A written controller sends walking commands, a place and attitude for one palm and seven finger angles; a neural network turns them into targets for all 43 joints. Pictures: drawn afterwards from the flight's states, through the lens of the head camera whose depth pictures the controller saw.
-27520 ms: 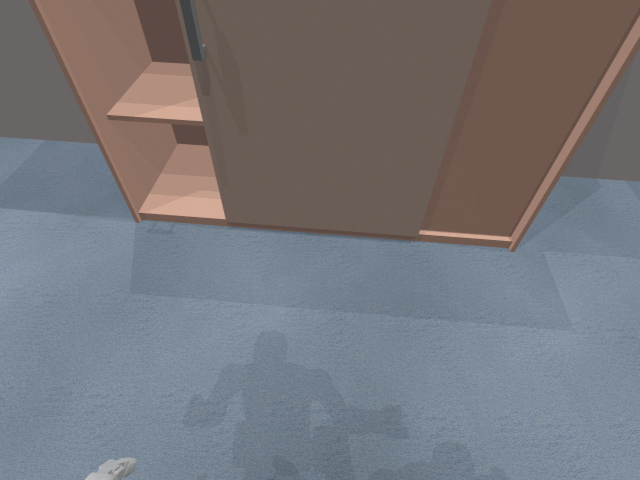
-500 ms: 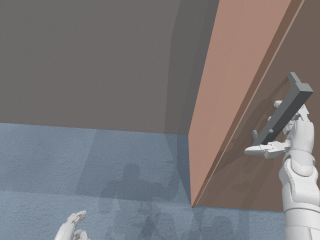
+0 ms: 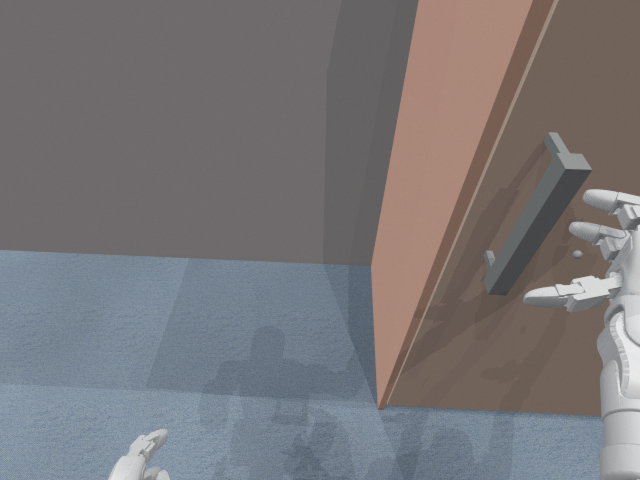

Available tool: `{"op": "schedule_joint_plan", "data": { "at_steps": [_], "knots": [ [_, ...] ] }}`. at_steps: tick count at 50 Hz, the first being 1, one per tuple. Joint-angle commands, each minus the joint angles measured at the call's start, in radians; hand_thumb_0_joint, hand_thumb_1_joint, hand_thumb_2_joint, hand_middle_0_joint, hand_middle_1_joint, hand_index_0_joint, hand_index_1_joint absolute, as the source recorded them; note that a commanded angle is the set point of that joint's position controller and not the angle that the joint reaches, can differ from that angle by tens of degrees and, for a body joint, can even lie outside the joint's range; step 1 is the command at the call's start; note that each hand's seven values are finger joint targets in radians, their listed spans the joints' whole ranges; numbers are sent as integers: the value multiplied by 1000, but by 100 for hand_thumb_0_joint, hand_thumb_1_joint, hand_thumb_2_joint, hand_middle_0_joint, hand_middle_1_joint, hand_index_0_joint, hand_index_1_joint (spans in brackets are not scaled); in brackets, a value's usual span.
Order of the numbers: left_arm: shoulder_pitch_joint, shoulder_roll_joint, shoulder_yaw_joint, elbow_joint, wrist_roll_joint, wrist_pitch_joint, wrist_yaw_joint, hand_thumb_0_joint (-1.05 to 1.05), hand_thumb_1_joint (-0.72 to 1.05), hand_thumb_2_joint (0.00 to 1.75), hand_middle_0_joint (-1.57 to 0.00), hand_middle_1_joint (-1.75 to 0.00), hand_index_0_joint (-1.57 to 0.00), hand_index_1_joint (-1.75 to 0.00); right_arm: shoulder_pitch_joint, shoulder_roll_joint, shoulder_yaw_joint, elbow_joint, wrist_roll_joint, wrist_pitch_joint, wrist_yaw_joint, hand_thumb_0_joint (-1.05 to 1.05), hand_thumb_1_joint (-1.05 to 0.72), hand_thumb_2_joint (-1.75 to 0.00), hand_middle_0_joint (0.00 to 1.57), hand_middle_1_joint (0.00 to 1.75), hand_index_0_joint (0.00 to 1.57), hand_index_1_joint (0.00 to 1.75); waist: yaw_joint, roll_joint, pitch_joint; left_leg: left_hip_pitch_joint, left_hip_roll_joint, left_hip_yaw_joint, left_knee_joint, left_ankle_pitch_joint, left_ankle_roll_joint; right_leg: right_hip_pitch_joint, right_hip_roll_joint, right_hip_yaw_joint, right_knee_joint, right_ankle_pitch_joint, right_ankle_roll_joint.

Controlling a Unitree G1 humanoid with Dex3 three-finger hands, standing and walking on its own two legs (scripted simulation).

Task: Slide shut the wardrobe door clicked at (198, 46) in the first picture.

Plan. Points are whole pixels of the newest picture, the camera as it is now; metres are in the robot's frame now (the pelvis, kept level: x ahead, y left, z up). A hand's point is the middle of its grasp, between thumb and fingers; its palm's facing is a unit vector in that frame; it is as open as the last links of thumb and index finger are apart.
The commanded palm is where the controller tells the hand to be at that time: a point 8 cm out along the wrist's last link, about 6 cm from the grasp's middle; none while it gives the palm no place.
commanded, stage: slip the hand off the handle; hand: right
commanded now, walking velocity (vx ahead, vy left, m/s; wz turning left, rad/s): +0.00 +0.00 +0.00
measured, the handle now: (521, 222) +0.42 -0.23 +0.12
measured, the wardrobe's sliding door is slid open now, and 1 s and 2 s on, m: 0.00 0.00 0.00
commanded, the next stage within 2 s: draw the hand back to the body in 0.64 s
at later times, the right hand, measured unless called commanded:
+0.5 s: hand (617, 330) +0.27 -0.29 +0.11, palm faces +0.37 +0.92 -0.16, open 14.7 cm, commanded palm +0.22 -0.32 +0.13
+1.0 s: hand (622, 350) +0.24 -0.26 +0.14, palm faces +0.11 +0.99 -0.07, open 14.7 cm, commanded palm +0.18 -0.32 +0.14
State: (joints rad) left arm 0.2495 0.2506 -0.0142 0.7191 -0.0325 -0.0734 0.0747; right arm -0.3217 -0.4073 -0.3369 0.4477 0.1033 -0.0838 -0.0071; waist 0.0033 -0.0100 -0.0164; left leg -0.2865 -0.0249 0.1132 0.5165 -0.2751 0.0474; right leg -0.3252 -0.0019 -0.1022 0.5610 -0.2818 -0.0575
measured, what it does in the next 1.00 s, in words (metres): stands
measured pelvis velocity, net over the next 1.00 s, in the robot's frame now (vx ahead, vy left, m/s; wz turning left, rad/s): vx -0.01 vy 0.01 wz -0.02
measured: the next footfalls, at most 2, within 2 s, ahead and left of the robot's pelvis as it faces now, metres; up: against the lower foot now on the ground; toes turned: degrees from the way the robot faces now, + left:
none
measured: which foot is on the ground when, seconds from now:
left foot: down 0.00-1.00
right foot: down 0.00-1.00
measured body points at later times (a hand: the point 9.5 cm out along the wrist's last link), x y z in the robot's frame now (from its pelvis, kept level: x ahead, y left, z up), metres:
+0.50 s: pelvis -0.02 +0.00 +0.00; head -0.02 +0.00 +0.45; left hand +0.17 +0.23 -0.08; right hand +0.24 -0.33 +0.12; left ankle +0.00 +0.09 -0.73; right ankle +0.01 -0.08 -0.73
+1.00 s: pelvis -0.01 +0.01 +0.00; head -0.03 +0.02 +0.45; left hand +0.18 +0.24 -0.07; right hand +0.22 -0.31 +0.14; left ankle +0.00 +0.09 -0.73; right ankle +0.01 -0.08 -0.73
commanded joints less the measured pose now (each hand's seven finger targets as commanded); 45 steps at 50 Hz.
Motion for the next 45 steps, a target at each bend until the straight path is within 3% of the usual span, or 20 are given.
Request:
{"op": "schedule_joint_plan", "data": {
  "at_steps": [1, 2, 3, 7, 8, 11, 12, 17, 18, 23, 29, 32, 35, 36, 38, 39, 40, 41, 43, 45],
  "knots": [
    [-42, 154, 53, -130, -5, -50, 14, 0, 90, 90, -20, -30, -20, -30, -236, -226, -51, -234, 21, -66, 31, 0, 55, -20, 25, 115, 25, 115, -16, -66, -266, 41, 2, -87, -47, 230, -22, 179, -25, 142, -73, 305, 39],
    [-45, 154, 54, -138, -7, -54, 12, 0, 90, 90, -20, -30, -20, -30, -195, -202, -37, -248, 31, -58, 40, 0, 55, -20, 25, 115, 25, 115, -23, -74, -270, 42, 2, -86, -47, 235, -23, 187, -26, 144, -72, 323, 42],
    [-45, 157, 58, -142, -6, -55, 12, 0, 90, 90, -20, -30, -20, -30, -153, -236, -80, -268, 38, -54, 39, 0, 55, -20, 25, 115, 25, 115, -35, -65, -280, 52, -1, -83, -46, 238, -22, 188, -28, 146, -74, 336, 45],
    [-66, 154, 56, -154, -7, -63, 6, 0, 90, 90, -20, -30, -20, -30, -76, -228, -100, -368, 55, -54, 29, 0, 55, -20, 25, 115, 25, 115, -42, -32, -251, 57, -4, -78, -46, 240, -25, 177, -31, 147, -80, 338, 49],
    [-78, 150, 54, -161, -6, -68, 5, 0, 90, 90, -20, -30, -20, -30, -74, -197, -74, -413, 56, -59, 25, 0, 55, -20, 25, 115, 25, 115, -38, -56, -245, 45, -6, -77, -46, 233, -26, 188, -31, 150, -80, 344, 52],
    [-92, 149, 51, -156, -1, -78, 6, 0, 90, 90, -20, -30, -20, -30, -19, -206, -92, -449, 51, -66, 6, 0, 55, -20, 25, 115, 25, 115, -42, -54, -206, 29, -7, -78, -53, 187, -25, 173, -33, 153, -89, 292, 53],
    [-102, 147, 46, -157, -2, -80, 9, 0, 90, 90, -20, -30, -20, -30, -38, -193, -73, -468, 50, -68, 5, 0, 55, -20, 25, 115, 25, 115, -31, -60, -185, 15, -6, -74, -56, 161, -25, 167, -33, 158, -96, 260, 54],
    [-134, 140, 36, -151, -1, -93, 25, 0, 90, 90, -20, -30, -20, -30, -18, -191, -67, -513, 48, -59, 7, 0, 55, -20, 25, 115, 25, 115, -28, -88, -165, 13, -2, -77, -76, 94, -21, 165, -30, 163, -117, 160, 54],
    [-144, 138, 32, -151, -3, -96, 28, 0, 90, 90, -20, -30, -20, -30, -26, -166, -37, -520, 51, -55, 15, 0, 55, -20, 25, 115, 25, 115, -21, -101, -156, 4, 0, -80, -82, 83, -22, 170, -27, 161, -118, 141, 50],
    [-161, 138, 22, -147, -8, -107, 41, 0, 90, 90, -20, -30, -20, -30, 11, -178, -56, -488, 75, -33, 40, 0, 55, -20, 25, 115, 25, 115, -28, -52, -133, 18, 8, -85, -104, 32, -24, 140, -21, 165, -136, 59, 45],
    [-172, 128, 22, -165, -4, -121, 34, 0, 90, 90, -20, -30, -20, -30, 132, -160, -57, -580, 84, -32, 53, 0, 55, -20, 25, 115, 25, 115, -51, -85, -181, 57, 4, -80, -99, 97, -19, 179, -20, 159, -124, 150, 52],
    [-169, 126, 19, -168, -4, -129, 29, 0, 90, 90, -20, -30, -20, -30, 211, -155, -68, -606, 91, -39, 56, 0, 55, -20, 25, 115, 25, 115, -56, -59, -153, 60, 0, -70, -100, 115, -21, 172, -20, 160, -131, 173, 56],
    [-184, 125, 15, -160, -3, -129, 34, 0, 90, 90, -20, -30, -20, -30, 153, -195, -105, -613, 97, -30, 51, 0, 55, -20, 25, 115, 25, 115, -47, -61, -113, 53, 11, -88, -117, 91, -24, 142, -17, 146, -125, 136, 46],
    [-188, 120, 12, -158, -3, -129, 37, 0, 90, 90, -20, -30, -20, -30, 142, -167, -85, -600, 98, -25, 49, 0, 55, -20, 25, 115, 25, 115, -40, -44, -93, 48, 13, -87, -121, 75, -25, 136, -16, 147, -129, 118, 45],
    [-193, 122, 14, -146, -2, -131, 43, 0, 90, 90, -20, -30, -20, -30, 117, -183, -105, -574, 102, -22, 47, 0, 55, -20, 25, 115, 25, 115, -37, -41, -79, 41, 20, -100, -132, 39, -28, 121, -14, 141, -124, 84, 41],
    [-190, 139, 8, -139, -20, -134, 53, 0, 90, 90, -20, -30, -20, -30, 126, -153, -64, -524, 201, 11, 149, 0, 55, -20, 25, 115, 25, 115, -12, -9, -94, 113, 33, -129, -149, 50, -24, 126, -18, 144, -124, 73, 40],
    [-206, 138, 10, -151, -31, -140, 60, 0, 90, 90, -20, -30, -20, -30, 78, -233, -111, -580, 221, 22, 198, 0, 55, -20, 25, 115, 25, 115, -33, -40, -128, 146, 47, -153, -155, 65, -28, 128, -17, 139, -117, 83, 36],
    [-219, 130, 9, -160, -28, -142, 64, 0, 90, 90, -20, -30, -20, -30, 68, -259, -129, -617, 229, 34, 224, 0, 55, -20, 25, 115, 25, 115, -45, -69, -183, 186, 53, -161, -147, 99, -28, 143, -15, 138, -109, 114, 35],
    [-222, 124, -2, -170, -29, -154, 68, 0, 90, 90, -20, -30, -20, -30, 84, -254, -124, -634, 247, 53, 275, 0, 55, -20, 25, 115, 25, 115, -46, -127, -188, 194, 54, -157, -133, 188, -24, 167, -15, 144, -106, 174, 38],
    [-203, 125, -4, -180, -30, -165, 63, 0, 90, 90, -20, -30, -20, -30, 156, -265, -147, -639, 269, 50, 322, 0, 55, -20, 25, 115, 25, 115, -49, -119, -189, 207, 49, -144, -116, 277, -26, 179, -16, 151, -101, 227, 40]
  ]
}}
